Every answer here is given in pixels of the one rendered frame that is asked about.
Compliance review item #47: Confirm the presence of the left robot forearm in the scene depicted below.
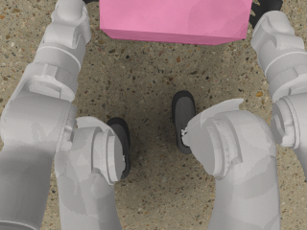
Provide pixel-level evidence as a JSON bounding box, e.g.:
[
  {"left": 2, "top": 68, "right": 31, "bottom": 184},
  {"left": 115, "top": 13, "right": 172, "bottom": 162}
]
[{"left": 0, "top": 0, "right": 91, "bottom": 143}]

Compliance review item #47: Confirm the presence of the left robot upper arm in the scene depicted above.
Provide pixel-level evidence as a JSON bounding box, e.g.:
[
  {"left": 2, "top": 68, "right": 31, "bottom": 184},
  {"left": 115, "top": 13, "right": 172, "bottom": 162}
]
[{"left": 0, "top": 90, "right": 78, "bottom": 230}]

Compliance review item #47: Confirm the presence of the right robot upper arm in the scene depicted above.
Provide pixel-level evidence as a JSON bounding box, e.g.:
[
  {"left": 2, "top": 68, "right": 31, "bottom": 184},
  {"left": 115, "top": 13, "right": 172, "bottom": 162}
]
[{"left": 271, "top": 92, "right": 307, "bottom": 183}]

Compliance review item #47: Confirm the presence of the right robot thigh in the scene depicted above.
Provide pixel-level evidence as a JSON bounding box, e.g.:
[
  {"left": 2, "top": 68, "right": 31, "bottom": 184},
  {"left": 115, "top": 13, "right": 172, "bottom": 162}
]
[{"left": 197, "top": 110, "right": 281, "bottom": 230}]

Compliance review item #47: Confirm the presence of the carton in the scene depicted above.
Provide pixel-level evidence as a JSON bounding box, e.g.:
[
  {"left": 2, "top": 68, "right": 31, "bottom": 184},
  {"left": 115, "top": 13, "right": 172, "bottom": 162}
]
[{"left": 99, "top": 0, "right": 252, "bottom": 46}]

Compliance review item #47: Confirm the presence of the right robot forearm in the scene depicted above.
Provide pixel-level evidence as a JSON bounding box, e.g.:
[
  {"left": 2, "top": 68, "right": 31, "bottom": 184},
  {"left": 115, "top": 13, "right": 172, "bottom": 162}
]
[{"left": 250, "top": 11, "right": 307, "bottom": 103}]

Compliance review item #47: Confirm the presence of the robot right hand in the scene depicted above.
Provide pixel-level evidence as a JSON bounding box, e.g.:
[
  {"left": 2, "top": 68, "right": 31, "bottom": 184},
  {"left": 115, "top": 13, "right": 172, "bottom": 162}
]
[{"left": 248, "top": 0, "right": 283, "bottom": 30}]

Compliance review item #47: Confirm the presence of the left robot foot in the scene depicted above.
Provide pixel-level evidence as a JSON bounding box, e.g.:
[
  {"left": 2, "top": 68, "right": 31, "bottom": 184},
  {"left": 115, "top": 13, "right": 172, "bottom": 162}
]
[{"left": 106, "top": 117, "right": 130, "bottom": 179}]

